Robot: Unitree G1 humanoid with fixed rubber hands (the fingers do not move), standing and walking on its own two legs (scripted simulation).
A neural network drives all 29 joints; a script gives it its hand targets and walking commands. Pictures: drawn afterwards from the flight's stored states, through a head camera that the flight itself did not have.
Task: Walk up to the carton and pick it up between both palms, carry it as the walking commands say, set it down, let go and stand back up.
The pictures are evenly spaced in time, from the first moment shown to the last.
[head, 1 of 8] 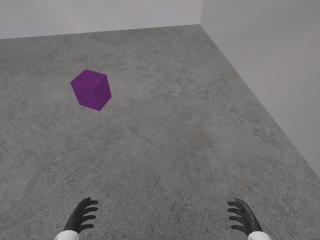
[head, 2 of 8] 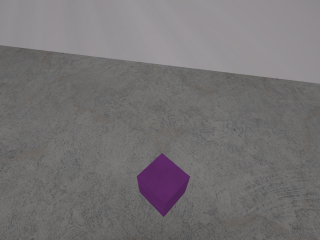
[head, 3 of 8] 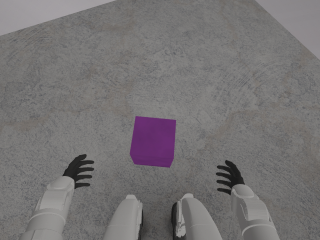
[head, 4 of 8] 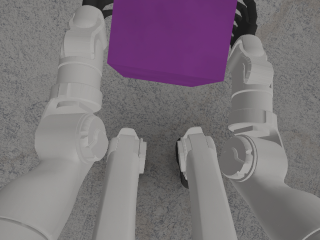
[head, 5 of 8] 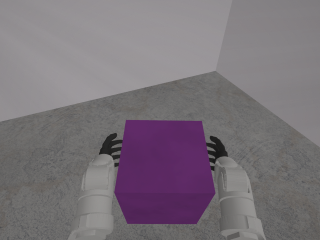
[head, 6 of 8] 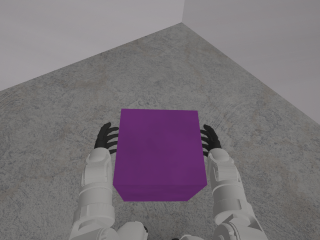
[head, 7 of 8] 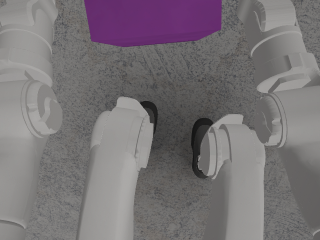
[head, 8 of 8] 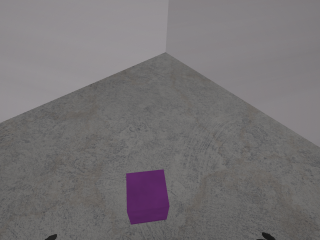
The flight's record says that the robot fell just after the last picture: no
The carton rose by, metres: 0.68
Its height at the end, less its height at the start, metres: +0.00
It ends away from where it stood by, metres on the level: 0.20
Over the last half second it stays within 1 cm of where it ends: yes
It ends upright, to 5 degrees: yes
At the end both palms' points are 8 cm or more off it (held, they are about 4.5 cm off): yes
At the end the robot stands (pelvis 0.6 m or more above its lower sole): yes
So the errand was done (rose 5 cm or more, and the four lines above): yes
